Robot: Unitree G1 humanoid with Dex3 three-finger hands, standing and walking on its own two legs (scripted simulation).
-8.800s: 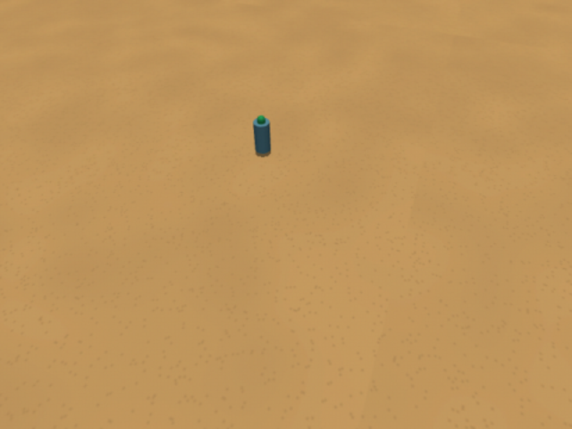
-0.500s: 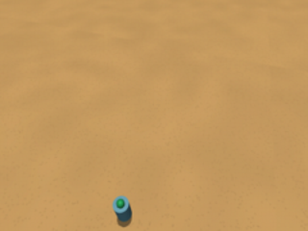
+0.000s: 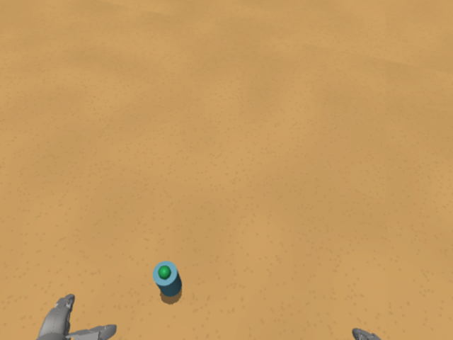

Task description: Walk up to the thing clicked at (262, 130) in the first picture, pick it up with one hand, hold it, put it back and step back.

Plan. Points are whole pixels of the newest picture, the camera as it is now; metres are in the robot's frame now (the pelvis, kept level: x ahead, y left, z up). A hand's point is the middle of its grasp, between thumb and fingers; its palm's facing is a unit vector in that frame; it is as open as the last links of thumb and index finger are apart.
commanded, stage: go down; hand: left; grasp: from the side
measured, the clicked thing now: (167, 278) +0.41 +0.21 -0.65
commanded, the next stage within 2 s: none
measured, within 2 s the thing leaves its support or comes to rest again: neither
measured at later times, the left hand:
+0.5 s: hand out of the picture +0.16 +0.28 -0.17, palm faces +0.09 -0.94 -0.32, open 17.3 cm
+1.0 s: hand (77, 334) +0.18 +0.32 -0.23, palm faces +0.16 -0.95 -0.26, open 17.4 cm
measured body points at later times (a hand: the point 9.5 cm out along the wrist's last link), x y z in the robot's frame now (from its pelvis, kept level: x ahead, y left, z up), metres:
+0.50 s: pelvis +0.01 +0.01 -0.05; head +0.08 +0.03 +0.39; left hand +0.15 +0.33 -0.15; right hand +0.17 -0.24 -0.13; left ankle +0.01 +0.13 -0.73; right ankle +0.01 -0.12 -0.73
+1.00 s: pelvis -0.03 +0.01 -0.13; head +0.10 +0.04 +0.30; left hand +0.17 +0.37 -0.21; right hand +0.15 -0.25 -0.21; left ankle +0.01 +0.13 -0.73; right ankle +0.01 -0.12 -0.73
